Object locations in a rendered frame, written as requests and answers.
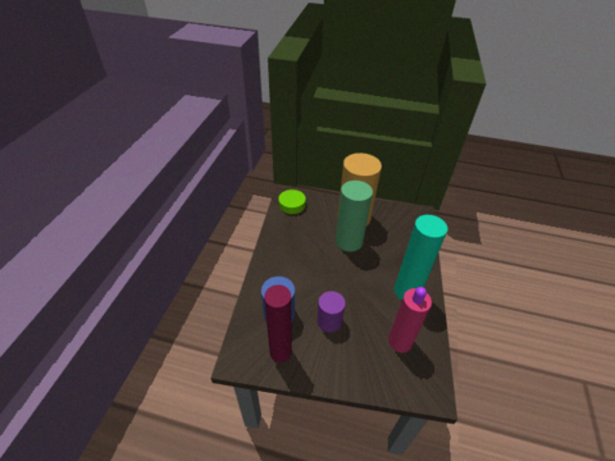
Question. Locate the coffee table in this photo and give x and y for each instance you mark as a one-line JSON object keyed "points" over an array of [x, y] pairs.
{"points": [[355, 365]]}

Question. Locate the sofa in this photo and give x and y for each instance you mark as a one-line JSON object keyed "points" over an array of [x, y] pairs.
{"points": [[123, 140]]}

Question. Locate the armchair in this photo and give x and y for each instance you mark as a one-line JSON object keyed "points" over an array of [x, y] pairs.
{"points": [[400, 80]]}

